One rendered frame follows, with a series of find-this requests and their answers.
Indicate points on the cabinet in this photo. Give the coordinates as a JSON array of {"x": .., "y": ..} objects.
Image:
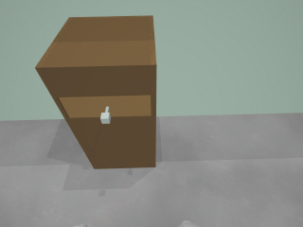
[{"x": 106, "y": 56}]

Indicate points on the drawer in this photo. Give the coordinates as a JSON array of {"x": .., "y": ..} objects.
[{"x": 93, "y": 106}]

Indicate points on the handle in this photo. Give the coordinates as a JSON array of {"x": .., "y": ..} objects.
[{"x": 105, "y": 118}]

